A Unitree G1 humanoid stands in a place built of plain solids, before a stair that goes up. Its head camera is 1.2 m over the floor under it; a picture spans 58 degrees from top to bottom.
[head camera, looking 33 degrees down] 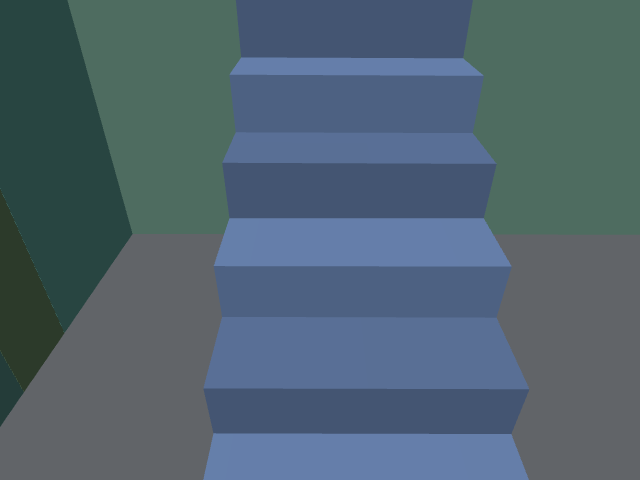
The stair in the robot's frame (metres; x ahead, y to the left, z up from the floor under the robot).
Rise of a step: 0.18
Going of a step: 0.23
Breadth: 0.76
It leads straight ahead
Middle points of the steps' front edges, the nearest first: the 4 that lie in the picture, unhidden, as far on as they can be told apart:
0.65 -0.11 0.36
0.88 -0.11 0.55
1.11 -0.11 0.73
1.34 -0.11 0.91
